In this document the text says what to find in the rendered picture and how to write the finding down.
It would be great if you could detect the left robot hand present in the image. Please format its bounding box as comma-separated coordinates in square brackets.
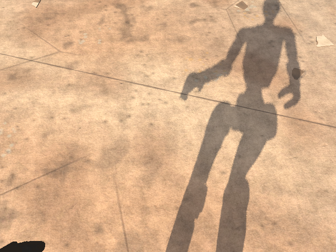
[0, 241, 45, 252]

